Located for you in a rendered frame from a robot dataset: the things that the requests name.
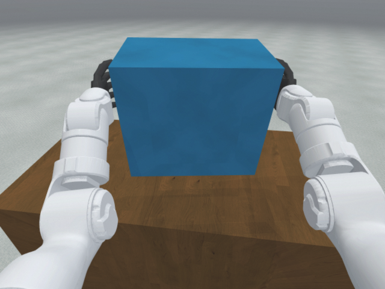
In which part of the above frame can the robot left upper arm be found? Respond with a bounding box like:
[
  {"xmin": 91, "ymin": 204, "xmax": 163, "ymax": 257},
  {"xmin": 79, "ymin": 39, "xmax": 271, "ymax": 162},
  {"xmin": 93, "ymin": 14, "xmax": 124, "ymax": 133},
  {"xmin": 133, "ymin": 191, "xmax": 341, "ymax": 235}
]
[{"xmin": 0, "ymin": 187, "xmax": 118, "ymax": 289}]

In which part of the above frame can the pedestal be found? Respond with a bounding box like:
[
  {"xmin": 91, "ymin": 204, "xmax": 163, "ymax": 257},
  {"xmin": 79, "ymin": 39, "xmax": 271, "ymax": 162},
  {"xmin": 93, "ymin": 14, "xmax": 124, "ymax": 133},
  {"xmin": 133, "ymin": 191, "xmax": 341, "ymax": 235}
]
[{"xmin": 0, "ymin": 120, "xmax": 355, "ymax": 289}]

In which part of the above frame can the carton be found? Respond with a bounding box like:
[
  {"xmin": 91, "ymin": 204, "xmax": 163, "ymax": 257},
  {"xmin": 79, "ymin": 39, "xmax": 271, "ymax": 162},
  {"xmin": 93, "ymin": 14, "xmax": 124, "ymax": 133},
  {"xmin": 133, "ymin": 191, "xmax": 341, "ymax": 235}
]
[{"xmin": 108, "ymin": 37, "xmax": 285, "ymax": 176}]

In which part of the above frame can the robot right upper arm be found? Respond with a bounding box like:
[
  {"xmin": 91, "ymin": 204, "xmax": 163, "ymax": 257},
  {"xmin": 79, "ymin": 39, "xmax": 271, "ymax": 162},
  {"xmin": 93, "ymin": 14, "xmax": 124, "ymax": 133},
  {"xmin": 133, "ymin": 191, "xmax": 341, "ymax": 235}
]
[{"xmin": 303, "ymin": 172, "xmax": 385, "ymax": 289}]

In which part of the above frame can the right robot hand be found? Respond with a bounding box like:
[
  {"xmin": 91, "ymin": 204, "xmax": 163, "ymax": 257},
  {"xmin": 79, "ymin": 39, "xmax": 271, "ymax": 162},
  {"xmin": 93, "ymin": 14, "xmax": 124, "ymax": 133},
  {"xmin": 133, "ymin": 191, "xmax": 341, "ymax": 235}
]
[{"xmin": 274, "ymin": 58, "xmax": 297, "ymax": 110}]

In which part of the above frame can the left robot hand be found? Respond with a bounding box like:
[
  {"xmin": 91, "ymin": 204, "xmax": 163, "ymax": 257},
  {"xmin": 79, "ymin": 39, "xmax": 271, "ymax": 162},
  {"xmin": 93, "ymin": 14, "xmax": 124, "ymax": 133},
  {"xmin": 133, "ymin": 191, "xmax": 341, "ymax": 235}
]
[{"xmin": 91, "ymin": 59, "xmax": 116, "ymax": 108}]

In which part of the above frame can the robot right forearm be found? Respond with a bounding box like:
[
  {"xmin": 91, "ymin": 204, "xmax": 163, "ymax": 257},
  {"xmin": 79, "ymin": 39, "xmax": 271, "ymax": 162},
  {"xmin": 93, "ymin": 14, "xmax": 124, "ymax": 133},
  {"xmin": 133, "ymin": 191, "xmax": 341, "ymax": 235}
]
[{"xmin": 276, "ymin": 85, "xmax": 385, "ymax": 200}]

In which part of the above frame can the robot left forearm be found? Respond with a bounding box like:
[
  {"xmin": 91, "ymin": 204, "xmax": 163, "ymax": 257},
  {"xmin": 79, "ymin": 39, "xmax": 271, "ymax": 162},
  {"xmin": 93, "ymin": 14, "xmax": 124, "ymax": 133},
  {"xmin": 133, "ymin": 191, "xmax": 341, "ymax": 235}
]
[{"xmin": 39, "ymin": 87, "xmax": 114, "ymax": 239}]

